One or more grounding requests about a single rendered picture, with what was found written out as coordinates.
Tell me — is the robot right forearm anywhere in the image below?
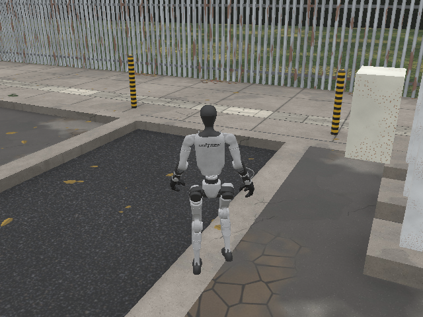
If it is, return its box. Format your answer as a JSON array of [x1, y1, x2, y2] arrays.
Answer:
[[237, 159, 252, 185]]

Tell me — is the robot left hand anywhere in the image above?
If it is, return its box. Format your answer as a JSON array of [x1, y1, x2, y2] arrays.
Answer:
[[170, 178, 185, 192]]

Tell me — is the robot right hand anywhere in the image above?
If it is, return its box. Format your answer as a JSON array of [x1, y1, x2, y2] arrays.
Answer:
[[239, 182, 254, 197]]

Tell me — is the robot right foot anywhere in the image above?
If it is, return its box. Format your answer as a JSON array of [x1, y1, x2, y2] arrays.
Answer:
[[221, 247, 233, 262]]

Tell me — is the robot left forearm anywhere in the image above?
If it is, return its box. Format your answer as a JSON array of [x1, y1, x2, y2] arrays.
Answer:
[[172, 160, 184, 182]]

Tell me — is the left robot upper arm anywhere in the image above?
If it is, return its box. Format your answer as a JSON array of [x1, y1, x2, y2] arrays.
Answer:
[[177, 134, 196, 170]]

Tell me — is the right robot upper arm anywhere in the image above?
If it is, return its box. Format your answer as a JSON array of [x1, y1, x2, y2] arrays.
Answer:
[[223, 133, 243, 169]]

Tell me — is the humanoid robot head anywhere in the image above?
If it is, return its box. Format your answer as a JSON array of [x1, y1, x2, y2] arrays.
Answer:
[[198, 105, 221, 137]]

